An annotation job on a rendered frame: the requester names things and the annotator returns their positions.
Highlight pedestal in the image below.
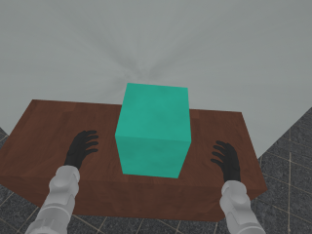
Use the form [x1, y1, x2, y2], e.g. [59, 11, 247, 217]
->
[0, 99, 268, 222]

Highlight robot right forearm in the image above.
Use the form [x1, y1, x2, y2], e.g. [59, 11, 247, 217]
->
[219, 180, 266, 234]

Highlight robot left hand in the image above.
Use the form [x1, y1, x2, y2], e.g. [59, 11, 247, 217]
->
[63, 130, 98, 170]

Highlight carton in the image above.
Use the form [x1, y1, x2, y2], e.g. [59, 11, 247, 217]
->
[115, 83, 191, 178]

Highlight robot right hand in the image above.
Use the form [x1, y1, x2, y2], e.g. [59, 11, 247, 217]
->
[211, 140, 241, 182]

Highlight robot left forearm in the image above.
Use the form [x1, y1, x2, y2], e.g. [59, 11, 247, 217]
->
[24, 165, 80, 234]

